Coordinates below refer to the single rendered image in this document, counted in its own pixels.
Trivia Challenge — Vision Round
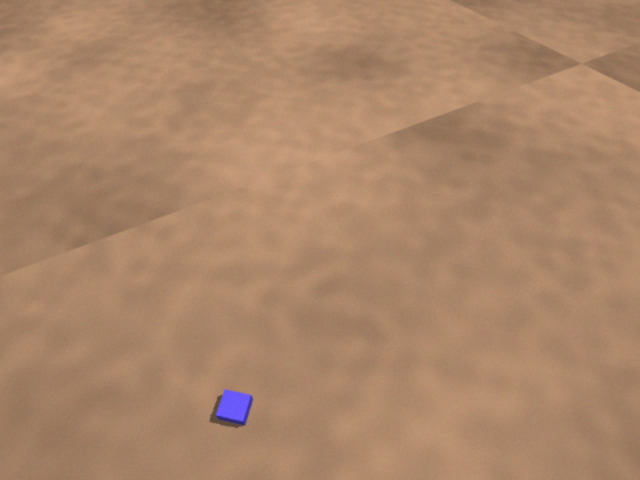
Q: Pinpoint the small box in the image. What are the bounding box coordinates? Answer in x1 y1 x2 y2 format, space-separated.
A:
216 389 253 425

